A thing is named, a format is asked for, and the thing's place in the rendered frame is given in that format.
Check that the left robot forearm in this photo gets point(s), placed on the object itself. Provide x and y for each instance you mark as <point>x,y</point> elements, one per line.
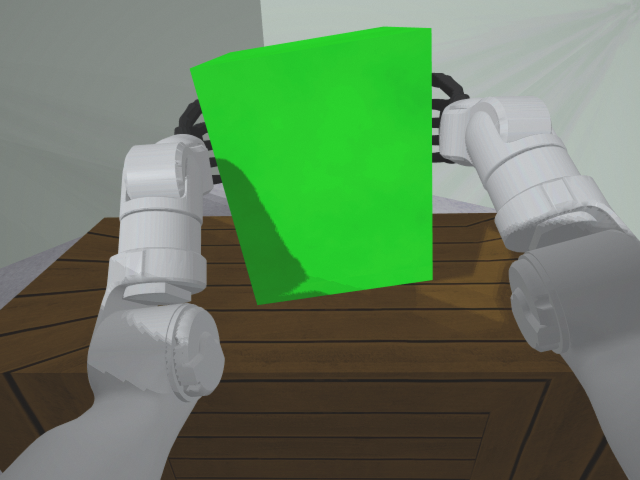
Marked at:
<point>159,259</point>

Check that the robot left upper arm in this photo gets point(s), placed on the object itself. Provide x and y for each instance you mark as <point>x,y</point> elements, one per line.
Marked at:
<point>148,367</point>

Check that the carton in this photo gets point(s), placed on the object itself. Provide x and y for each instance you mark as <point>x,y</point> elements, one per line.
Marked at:
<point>324,149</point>

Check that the right robot forearm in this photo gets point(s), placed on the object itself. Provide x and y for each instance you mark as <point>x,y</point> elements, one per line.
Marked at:
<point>539,195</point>

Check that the pedestal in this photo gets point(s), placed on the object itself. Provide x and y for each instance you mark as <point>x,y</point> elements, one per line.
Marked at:
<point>430,380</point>

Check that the robot right hand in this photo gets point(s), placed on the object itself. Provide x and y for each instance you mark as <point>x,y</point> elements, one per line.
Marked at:
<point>455,91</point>

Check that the robot left hand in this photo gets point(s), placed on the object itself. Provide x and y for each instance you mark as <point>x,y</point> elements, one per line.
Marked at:
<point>186,122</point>

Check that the robot right upper arm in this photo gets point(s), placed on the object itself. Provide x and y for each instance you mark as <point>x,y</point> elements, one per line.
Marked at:
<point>581,299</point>

